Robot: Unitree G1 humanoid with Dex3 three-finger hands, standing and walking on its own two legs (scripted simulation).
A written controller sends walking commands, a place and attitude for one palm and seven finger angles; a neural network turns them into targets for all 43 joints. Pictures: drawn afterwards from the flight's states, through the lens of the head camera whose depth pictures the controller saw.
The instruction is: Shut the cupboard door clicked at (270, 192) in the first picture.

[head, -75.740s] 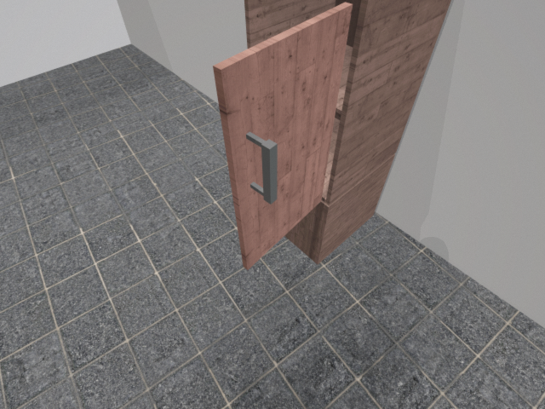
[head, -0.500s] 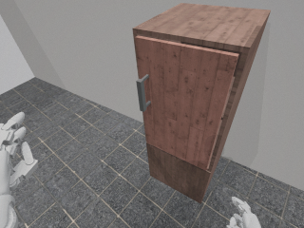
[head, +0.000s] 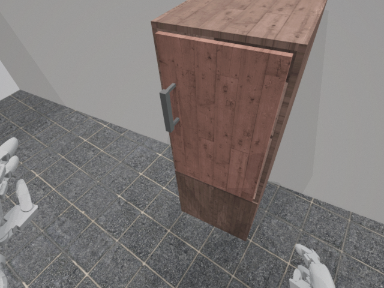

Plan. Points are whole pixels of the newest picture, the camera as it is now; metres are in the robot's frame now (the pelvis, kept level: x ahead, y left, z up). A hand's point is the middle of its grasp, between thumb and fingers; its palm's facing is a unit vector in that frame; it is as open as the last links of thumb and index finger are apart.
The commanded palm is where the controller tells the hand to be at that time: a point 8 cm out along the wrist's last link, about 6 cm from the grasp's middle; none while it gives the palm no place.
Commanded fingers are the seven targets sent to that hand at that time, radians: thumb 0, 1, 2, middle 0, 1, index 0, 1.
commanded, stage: step back with the hand held close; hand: left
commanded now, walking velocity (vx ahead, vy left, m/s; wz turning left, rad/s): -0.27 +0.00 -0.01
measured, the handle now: (171, 108) +0.62 +0.11 +0.04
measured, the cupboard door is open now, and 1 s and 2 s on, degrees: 0 0 0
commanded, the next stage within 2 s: stop stepping back and stand still in 1.06 s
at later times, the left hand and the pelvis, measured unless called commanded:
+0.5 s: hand out of the picture +0.12 +0.28 +0.16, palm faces +0.48 -0.76 -0.44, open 7.4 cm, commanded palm +0.06 +0.31 +0.18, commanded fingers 0.00 0.90 0.90 -0.20 -0.30 -0.20 -0.30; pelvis -0.07 +0.01 -0.01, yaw +1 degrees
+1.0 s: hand out of the picture +0.00 +0.29 +0.19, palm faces +0.59 -0.67 -0.45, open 7.4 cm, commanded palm -0.07 +0.31 +0.18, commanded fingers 0.00 0.90 0.90 -0.20 -0.30 -0.20 -0.30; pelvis -0.16 -0.01 -0.03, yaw +10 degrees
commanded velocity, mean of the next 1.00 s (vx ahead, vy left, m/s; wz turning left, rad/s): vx -0.33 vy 0.00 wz -0.09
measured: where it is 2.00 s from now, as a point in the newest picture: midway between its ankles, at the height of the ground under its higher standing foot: outside the picture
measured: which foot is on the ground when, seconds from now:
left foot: down 0.00-1.00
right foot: down 0.00-0.84, up 0.86-1.00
